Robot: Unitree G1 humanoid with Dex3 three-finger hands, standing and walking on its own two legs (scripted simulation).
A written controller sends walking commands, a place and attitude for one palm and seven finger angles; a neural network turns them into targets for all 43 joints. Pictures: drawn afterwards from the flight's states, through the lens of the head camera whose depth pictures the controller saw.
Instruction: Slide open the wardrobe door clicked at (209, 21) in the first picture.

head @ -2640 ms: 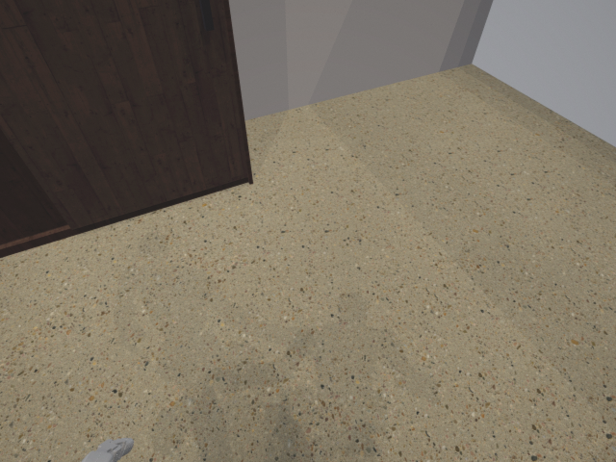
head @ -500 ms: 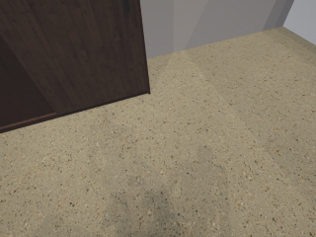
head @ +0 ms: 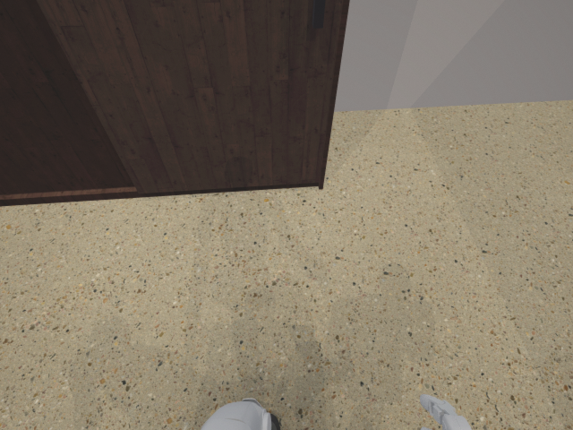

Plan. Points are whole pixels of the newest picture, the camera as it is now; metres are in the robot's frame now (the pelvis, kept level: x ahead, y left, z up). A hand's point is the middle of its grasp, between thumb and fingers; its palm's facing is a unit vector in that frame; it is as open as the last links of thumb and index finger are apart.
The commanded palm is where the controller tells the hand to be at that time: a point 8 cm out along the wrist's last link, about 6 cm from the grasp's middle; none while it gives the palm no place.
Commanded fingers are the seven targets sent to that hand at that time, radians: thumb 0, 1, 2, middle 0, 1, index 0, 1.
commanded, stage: walk to a spot facing it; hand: right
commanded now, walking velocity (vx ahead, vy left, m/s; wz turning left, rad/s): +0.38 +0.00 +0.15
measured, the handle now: out of the picture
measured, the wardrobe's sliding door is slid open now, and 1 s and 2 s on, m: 0.00 0.00 0.00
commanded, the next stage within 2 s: take the last steps up to it in 0.62 s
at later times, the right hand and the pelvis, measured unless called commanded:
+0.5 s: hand (452, 420) +0.18 -0.24 -0.17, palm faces -0.03 +0.99 -0.13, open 7.3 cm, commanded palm none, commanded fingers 0.00 -0.90 -0.90 0.20 0.30 0.20 0.30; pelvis +0.22 -0.07 +0.02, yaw +8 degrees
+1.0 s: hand (392, 244) +0.48 -0.17 -0.14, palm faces -0.29 +0.93 -0.22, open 7.3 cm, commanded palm none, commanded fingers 0.00 -0.90 -0.90 0.20 0.30 0.20 0.30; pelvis +0.33 -0.02 +0.02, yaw +17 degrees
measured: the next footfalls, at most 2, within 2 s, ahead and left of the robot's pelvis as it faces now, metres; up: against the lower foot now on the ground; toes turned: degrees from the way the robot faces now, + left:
right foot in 0.40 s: +0.33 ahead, -0.16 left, +0.00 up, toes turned -5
left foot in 0.88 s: +0.36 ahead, +0.10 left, +0.00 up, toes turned +26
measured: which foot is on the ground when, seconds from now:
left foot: down 0.00-0.40, up 0.42-0.86, down 0.88-1.00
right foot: up 0.00-0.38, down 0.40-0.86, up 0.88-1.00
